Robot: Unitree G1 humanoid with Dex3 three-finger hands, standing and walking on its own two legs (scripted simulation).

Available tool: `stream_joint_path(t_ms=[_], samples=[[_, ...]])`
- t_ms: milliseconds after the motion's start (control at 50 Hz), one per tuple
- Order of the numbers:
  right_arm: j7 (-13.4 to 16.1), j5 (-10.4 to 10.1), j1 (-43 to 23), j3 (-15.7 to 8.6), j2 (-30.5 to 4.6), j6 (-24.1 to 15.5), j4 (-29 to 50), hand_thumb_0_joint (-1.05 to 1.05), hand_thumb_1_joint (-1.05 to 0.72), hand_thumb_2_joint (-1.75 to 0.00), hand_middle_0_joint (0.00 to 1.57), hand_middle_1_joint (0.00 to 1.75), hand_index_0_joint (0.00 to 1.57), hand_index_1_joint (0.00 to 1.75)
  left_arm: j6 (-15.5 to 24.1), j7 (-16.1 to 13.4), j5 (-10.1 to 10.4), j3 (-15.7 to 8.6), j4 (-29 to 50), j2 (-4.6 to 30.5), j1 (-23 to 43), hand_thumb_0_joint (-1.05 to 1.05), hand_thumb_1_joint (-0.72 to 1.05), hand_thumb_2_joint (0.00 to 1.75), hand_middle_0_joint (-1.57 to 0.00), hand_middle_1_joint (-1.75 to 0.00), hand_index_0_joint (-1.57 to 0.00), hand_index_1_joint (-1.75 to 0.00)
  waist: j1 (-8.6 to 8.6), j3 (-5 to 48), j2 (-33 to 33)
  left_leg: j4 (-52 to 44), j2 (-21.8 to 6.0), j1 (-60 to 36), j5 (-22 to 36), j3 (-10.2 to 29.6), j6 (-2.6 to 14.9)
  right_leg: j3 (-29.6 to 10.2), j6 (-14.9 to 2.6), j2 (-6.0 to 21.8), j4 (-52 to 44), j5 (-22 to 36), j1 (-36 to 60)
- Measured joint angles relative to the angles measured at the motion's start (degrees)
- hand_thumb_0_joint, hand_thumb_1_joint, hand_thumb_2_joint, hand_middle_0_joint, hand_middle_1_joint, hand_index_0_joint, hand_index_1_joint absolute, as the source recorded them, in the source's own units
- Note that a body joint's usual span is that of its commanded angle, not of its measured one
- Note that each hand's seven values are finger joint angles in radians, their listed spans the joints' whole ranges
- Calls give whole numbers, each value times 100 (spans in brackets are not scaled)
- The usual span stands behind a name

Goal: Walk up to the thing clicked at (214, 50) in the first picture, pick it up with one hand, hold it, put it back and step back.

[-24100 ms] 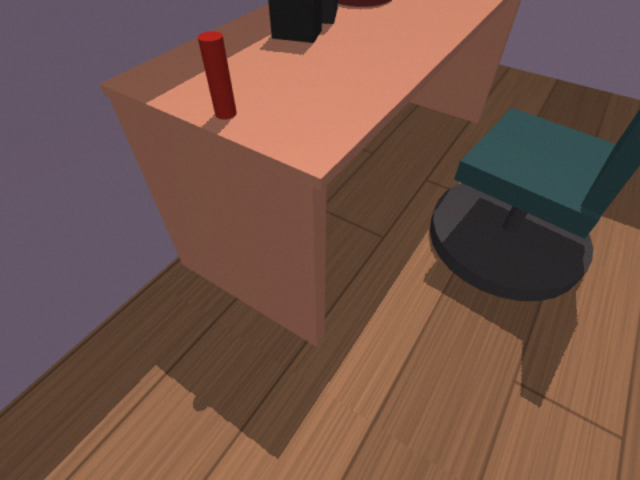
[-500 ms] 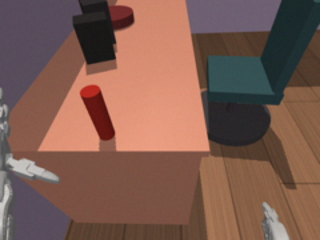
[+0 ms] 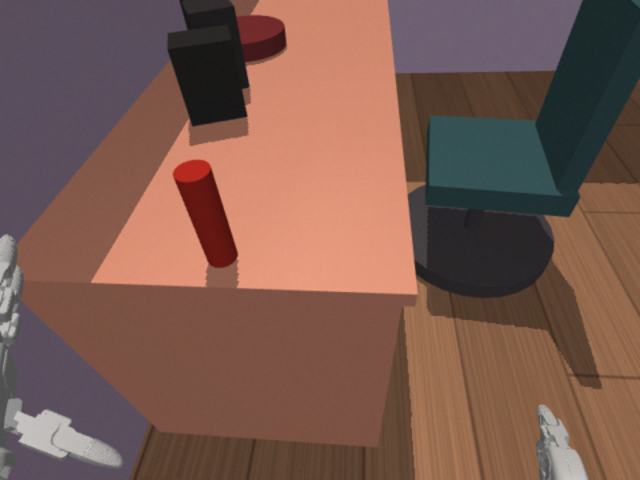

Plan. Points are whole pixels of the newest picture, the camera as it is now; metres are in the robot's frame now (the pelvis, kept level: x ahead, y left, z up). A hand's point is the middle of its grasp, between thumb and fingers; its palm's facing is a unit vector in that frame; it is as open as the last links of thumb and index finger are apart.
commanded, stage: sink last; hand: left
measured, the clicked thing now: (209, 218) +0.46 +0.21 +0.08
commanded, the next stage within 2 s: home in 0.04 s
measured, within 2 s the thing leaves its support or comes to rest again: neither
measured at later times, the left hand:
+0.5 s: hand (113, 405) +0.18 +0.25 +0.07, palm faces +0.27 -0.90 -0.34, open 17.7 cm
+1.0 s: hand (207, 444) +0.19 +0.19 -0.09, palm faces +0.09 -0.97 -0.23, open 17.7 cm
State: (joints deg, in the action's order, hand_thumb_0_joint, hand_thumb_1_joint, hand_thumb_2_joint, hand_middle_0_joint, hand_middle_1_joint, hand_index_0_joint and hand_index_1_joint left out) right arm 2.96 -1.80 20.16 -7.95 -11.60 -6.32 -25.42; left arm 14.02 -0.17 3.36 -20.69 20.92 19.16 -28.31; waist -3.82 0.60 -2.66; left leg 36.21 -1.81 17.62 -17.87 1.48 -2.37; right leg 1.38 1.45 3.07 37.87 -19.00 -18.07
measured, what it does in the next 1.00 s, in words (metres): stands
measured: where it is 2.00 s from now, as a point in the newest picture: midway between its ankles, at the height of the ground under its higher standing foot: outside the picture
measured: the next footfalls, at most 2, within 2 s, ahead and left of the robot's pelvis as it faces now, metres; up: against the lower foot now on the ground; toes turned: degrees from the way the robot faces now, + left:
none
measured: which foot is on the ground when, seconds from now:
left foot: down 0.00-1.00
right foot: down 0.00-1.00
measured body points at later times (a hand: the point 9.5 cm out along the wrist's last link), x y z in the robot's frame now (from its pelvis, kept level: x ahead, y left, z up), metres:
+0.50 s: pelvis +0.00 +0.01 +0.01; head +0.01 +0.00 +0.46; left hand +0.16 +0.29 +0.09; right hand +0.17 -0.21 -0.08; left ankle +0.02 +0.15 -0.72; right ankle +0.01 -0.13 -0.72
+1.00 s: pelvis +0.02 +0.01 +0.01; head +0.05 +0.02 +0.46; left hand +0.18 +0.24 -0.07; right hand +0.16 -0.23 -0.10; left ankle +0.02 +0.15 -0.72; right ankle +0.01 -0.13 -0.72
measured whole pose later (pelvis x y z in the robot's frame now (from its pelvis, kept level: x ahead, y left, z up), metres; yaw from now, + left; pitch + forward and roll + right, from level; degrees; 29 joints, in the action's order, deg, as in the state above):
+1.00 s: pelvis +0.02 +0.01 +0.01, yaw -1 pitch +1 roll +0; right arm 3.7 0.0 11.8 0.0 -11.6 -6.5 -40.0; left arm 7.7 -4.5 -0.4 -1.7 -28.6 9.6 -15.3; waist -0.6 -2.3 0.1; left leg 33.4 -2.3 16.9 -18.0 0.4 -1.8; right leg 0.6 2.2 2.5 32.2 -17.1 -16.5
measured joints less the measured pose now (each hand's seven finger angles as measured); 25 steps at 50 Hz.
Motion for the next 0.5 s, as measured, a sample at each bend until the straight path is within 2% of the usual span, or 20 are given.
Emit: stream_joint_path(t_ms=[180, 240, 300, 400, 500], samples=[[19, 5, -64, -138, -114, -171, -161, -1, 48, -6, 6, 6, 6, 5, 385, -72, -2, -365, -395, 222, 375, -1, -57, 3, -8, -7, -7, -6, 38, -110, 37, -198, -10, -181, 117, -22, 10, -14, 5, -13, -220, 137, 182], [1, -21, -76, -90, -115, -211, -166, -1, 43, -11, 7, 8, 7, 7, 482, -82, 18, -362, -543, 175, 387, -1, -58, 3, -7, -6, -7, -5, 44, -128, 43, -278, -6, -235, 151, -50, 18, -37, 18, -10, -310, 185, 230], [-33, -46, -119, 57, -52, -241, -198, -1, 32, -20, 9, 11, 9, 10, 529, -64, 18, -213, -670, 44, 344, -1, -59, 3, -6, -6, -6, -5, 34, -167, 58, -338, -4, -279, 172, -74, 31, -58, 31, -8, -387, 224, 272], [-112, -22, -313, 403, 202, -233, -368, -1, 6, -35, 11, 15, 11, 14, 513, -18, -17, 234, -979, -243, 181, -1, -60, 3, -5, -6, -5, -5, 31, -230, 90, -391, -3, -278, 190, -83, 49, -63, 49, -8, -493, 274, 294], [-151, 64, -498, 460, 315, -232, -578, -1, -18, -48, 13, 18, 13, 18, 300, 10, -101, 747, -1514, -504, -55, -1, -60, 3, -5, -6, -5, -5, 79, -271, 85, -429, 15, -280, 186, -81, 71, -56, 74, 10, -587, 298, 327]])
